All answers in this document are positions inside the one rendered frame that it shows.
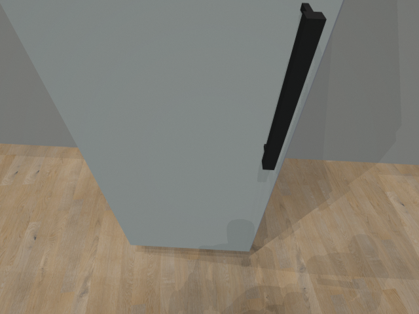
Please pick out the fridge door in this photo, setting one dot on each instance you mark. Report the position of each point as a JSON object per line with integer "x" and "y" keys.
{"x": 170, "y": 103}

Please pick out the handle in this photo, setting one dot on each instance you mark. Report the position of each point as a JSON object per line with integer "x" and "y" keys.
{"x": 306, "y": 41}

